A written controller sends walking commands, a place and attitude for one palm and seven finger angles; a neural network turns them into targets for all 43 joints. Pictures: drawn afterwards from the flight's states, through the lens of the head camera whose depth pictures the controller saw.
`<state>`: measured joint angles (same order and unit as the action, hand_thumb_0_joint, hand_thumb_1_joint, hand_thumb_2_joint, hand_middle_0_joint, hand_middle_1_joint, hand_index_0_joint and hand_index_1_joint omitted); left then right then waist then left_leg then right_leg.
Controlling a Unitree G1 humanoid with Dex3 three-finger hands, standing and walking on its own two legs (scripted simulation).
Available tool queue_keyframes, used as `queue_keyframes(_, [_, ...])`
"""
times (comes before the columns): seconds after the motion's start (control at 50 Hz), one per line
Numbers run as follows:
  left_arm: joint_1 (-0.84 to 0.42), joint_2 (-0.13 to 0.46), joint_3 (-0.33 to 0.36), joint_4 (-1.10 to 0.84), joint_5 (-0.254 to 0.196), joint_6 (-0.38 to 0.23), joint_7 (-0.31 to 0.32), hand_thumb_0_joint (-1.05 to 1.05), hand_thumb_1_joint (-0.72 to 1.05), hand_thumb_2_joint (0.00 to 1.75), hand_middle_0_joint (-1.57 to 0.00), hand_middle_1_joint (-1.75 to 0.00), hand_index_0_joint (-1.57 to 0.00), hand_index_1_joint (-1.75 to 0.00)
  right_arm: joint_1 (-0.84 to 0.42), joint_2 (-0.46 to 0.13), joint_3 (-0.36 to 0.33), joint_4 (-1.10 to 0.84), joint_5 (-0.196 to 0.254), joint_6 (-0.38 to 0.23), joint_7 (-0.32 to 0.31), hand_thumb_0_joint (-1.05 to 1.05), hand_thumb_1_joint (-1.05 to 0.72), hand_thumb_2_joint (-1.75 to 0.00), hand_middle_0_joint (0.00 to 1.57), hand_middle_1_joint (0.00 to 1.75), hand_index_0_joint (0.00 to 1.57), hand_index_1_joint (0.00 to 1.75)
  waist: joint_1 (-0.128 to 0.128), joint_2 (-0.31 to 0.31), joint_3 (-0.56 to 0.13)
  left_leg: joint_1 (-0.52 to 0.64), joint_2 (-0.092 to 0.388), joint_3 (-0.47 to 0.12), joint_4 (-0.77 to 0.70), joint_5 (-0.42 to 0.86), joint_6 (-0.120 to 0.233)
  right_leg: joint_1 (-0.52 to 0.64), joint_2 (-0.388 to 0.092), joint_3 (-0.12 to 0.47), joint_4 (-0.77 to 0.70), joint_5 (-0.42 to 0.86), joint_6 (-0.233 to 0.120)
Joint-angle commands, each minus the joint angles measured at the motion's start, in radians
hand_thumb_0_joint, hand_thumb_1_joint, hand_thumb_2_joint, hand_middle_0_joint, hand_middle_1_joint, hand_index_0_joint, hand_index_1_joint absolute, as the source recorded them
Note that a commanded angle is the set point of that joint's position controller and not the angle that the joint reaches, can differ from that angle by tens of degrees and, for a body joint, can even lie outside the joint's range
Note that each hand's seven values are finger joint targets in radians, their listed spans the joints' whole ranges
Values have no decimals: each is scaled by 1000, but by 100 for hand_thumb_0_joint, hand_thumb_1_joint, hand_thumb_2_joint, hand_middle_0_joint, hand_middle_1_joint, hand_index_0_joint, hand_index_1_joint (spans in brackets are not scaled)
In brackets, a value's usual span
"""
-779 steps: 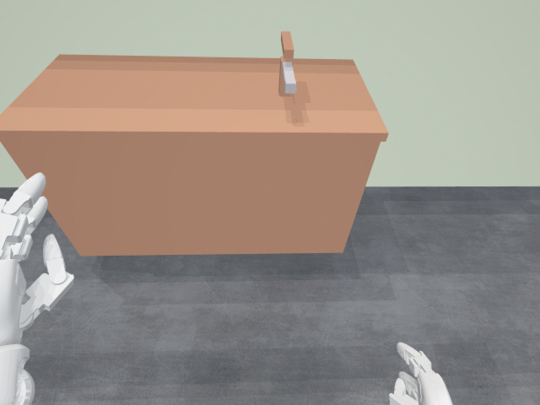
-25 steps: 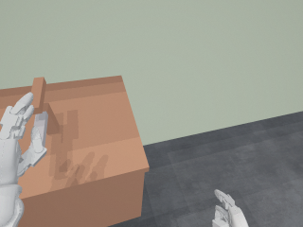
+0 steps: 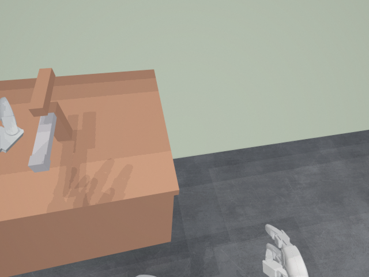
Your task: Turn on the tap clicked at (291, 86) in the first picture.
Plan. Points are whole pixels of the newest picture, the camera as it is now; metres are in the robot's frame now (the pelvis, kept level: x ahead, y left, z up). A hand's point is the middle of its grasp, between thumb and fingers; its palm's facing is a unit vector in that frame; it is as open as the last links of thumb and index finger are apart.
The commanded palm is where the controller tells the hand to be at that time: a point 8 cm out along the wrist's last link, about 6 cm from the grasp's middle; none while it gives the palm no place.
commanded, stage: come to a stop and stand still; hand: left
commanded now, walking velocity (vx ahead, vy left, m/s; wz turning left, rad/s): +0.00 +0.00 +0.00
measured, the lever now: (39, 163) +0.28 +0.35 +0.05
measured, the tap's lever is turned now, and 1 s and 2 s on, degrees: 0 0 0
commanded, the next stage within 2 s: look again from close up in 0.30 s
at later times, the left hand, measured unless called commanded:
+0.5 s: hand (54, 163) +0.23 +0.24 +0.17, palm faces +0.38 -0.87 -0.32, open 7.4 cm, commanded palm +0.17 +0.28 +0.18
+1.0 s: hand (48, 159) +0.24 +0.26 +0.15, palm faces +0.37 -0.85 -0.37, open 7.4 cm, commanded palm +0.18 +0.29 +0.18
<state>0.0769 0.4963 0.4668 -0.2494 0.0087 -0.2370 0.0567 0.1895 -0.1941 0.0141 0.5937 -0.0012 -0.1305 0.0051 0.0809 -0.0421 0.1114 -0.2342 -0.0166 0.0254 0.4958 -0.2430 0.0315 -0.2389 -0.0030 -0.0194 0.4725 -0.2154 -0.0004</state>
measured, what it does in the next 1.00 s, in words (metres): stands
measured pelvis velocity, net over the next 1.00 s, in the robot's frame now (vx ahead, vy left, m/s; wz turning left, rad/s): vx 0.02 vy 0.01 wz -0.01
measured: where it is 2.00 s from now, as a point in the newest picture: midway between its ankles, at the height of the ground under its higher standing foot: outside the picture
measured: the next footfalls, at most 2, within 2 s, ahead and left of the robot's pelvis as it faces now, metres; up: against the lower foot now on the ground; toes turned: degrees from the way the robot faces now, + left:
left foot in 1.54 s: -0.07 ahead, +0.12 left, +0.00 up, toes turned +3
right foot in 1.76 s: -0.04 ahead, -0.07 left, +0.00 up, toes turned +4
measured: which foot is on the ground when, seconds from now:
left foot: down 0.00-1.00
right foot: down 0.00-1.00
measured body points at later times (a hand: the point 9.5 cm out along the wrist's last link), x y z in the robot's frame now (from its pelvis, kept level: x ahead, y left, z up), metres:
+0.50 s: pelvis +0.00 +0.00 +0.00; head +0.02 +0.02 +0.45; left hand +0.20 +0.29 +0.18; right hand +0.17 -0.23 -0.07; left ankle +0.01 +0.10 -0.74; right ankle +0.02 -0.12 -0.74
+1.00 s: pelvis +0.02 +0.01 +0.00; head +0.05 +0.04 +0.45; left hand +0.22 +0.31 +0.17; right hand +0.20 -0.20 -0.07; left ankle +0.01 +0.10 -0.74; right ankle +0.02 -0.12 -0.74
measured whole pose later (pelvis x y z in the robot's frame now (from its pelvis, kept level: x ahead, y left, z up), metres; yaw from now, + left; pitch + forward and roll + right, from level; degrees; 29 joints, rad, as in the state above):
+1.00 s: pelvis +0.02 +0.01 +0.00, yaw +0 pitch -1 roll -1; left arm 0.38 0.36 0.35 -0.44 -0.03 -0.21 0.09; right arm 0.18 -0.19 0.03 0.55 0.01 -0.10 -0.02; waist 0.04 -0.03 0.08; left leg -0.21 -0.02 0.04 0.48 -0.26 0.05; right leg -0.20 -0.01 -0.01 0.43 -0.21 0.02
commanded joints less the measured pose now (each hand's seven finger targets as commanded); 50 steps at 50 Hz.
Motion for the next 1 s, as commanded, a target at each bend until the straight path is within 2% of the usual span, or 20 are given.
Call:
queue_keyframes(0.0, [218,-82,-129,-355,-48,-61,-9,0,90,90,-20,-30,-20,-30,-37,-115,-78,-173,29,-67,39,0,-90,-90,20,30,20,30,-37,220,-335,120,112,-59,-54,343,1,126,-65,85,9,238,-20])
queue_keyframes(0.04, [352,-27,-88,-438,-47,-50,6,0,90,90,-20,-30,-20,-30,-36,-129,-75,-188,28,-57,47,0,-90,-90,20,30,20,30,-33,84,-323,41,108,-42,-53,214,1,165,-67,93,-27,218,-15])
queue_keyframes(0.08, [387,59,9,-443,-49,-46,26,0,90,90,-20,-30,-20,-30,-46,-131,-69,-187,21,-49,28,0,-90,-90,20,30,20,30,-36,-76,-298,9,77,-32,-45,73,-13,136,-84,122,-88,136,-27])
queue_keyframes(0.1, [395,136,99,-411,-52,-41,44,0,90,90,-20,-30,-20,-30,-52,-132,-66,-175,21,-36,13,0,-90,-90,20,30,20,30,-38,-99,-276,5,64,-28,-45,18,-19,97,-99,136,-113,61,-38])
queue_keyframes(0.12, [382,110,98,-388,-63,-42,43,0,90,90,-20,-30,-20,-30,-58,-119,-58,-184,18,-28,-1,0,-90,-90,20,30,20,30,-47,-140,-251,1,54,-33,-45,-12,-19,58,-105,134,-136,-12,-43])
queue_keyframes(0.14, [362,125,122,-367,-70,-43,43,0,90,90,-20,-30,-20,-30,-75,-113,-51,-191,19,-24,-17,0,-90,-90,20,30,20,30,-51,-146,-216,9,52,-37,-52,-35,-16,7,-103,142,-163,-78,-40])
queue_keyframes(0.18, [294,115,113,-359,-80,-53,41,0,90,90,-20,-30,-20,-30,-78,-118,-45,-191,21,-24,-39,0,-90,-90,20,30,20,30,-65,-46,-155,1,63,-58,-89,-75,-6,-43,-90,143,-172,-161,-36])
queue_keyframes(0.2, [219,145,122,-407,-74,-61,44,0,90,90,-20,-30,-20,-30,-92,-125,-44,-190,22,-26,-48,0,-90,-90,20,30,20,30,-67,49,-133,-5,78,-69,-116,-86,-1,-46,-79,134,-154,-152,-32])
queue_keyframes(0.22, [208,118,99,-378,-73,-66,42,0,90,90,-20,-30,-20,-30,-82,-128,-43,-184,18,-32,-54,0,-90,-90,20,30,20,30,-66,108,-131,-32,90,-79,-139,-126,6,-19,-68,124,-138,-153,-30])
queue_keyframes(0.26, [163,100,66,-377,-59,-75,38,0,90,90,-20,-30,-20,-30,-69,-128,-39,-179,18,-52,-52,0,-90,-90,20,30,20,30,-57,161,-135,-62,89,-73,-153,-177,15,31,-54,117,-130,-138,-27])
queue_keyframes(0.34, [143,4,-60,-395,-38,-79,33,0,90,90,-20,-30,-20,-30,-49,-130,-40,-162,14,-89,-42,0,-90,-90,20,30,20,30,-55,114,-152,-10,79,-57,-137,-153,13,30,-53,116,-151,-123,-27])
queue_keyframes(0.38, [174,-13,-80,-383,-31,-73,40,0,90,90,-20,-30,-20,-30,-38,-136,-44,-152,11,-97,-37,0,-90,-90,20,30,20,30,-52,82,-169,4,75,-60,-129,-102,8,43,-53,117,-151,-88,-28])
queue_keyframes(0.42, [198,-16,-76,-352,-24,-69,45,0,90,90,-20,-30,-20,-30,-37,-140,-46,-147,9,-93,-34,0,-90,-90,20,30,20,30,-52,61,-164,8,83,-68,-136,-50,3,42,-51,105,-136,-43,-28])
queue_keyframes(0.5, [222,55,8,-343,-25,-68,53,0,90,90,-20,-30,-20,-30,-57,-140,-44,-155,6,-71,-36,0,-90,-90,20,30,20,30,-51,74,-172,-10,91,-80,-137,72,-7,92,-54,80,-98,92,-26])
queue_keyframes(0.66, [248,46,9,-447,-45,-69,46,0,90,90,-20,-30,-20,-30,-58,-129,-42,-182,6,-50,-34,0,-90,-90,20,30,20,30,-54,118,-265,86,106,-70,-81,377,-19,149,-51,44,-41,309,-25])
queue_keyframes(0.72, [261,19,-20,-430,-45,-57,44,0,90,90,-20,-30,-20,-30,-53,-131,-40,-178,5,-44,-32,0,-90,-90,20,30,20,30,-56,122,-252,97,113,-72,-85,407,-29,132,-49,38,-38,306,-22])
queue_keyframes(0.82, [247,9,-25,-374,-43,-35,52,0,90,90,-20,-30,-20,-30,-53,-131,-42,-175,7,-24,-38,0,-90,-90,20,30,20,30,-59,74,-217,61,111,-76,-104,318,-31,130,-56,48,-65,282,-20])
queue_keyframes(0.9, [215,42,-9,-429,-40,-38,58,0,90,90,-20,-30,-20,-30,-72,-129,-40,-190,8,-17,-48,0,-90,-90,20,30,20,30,-52,115,-213,58,122,-82,-91,405,-34,132,-60,48,-44,344,-18])
queue_keyframes(0.94, [227,24,-22,-442,-44,-44,57,0,90,90,-20,-30,-20,-30,-68,-128,-43,-200,7,-14,-46,0,-90,-90,20,30,20,30,-48,116,-235,58,132,-84,-80,438,-32,140,-58,42,-24,350,-21])
queue_keyframes(0.98, [247,40,-5,-473,-45,-54,59,0,90,90,-20,-30,-20,-30,-66,-128,-46,-206,6,-13,-45,0,-90,-90,20,30,20,30,-43,131,-262,57,141,-86,-60,461,-26,149,-63,42,-11,360,-24])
